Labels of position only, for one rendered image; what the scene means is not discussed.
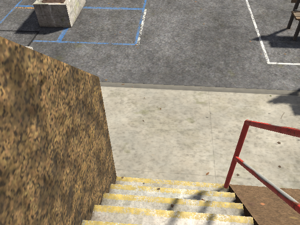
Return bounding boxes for stairs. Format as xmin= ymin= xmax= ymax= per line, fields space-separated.
xmin=82 ymin=176 xmax=254 ymax=225

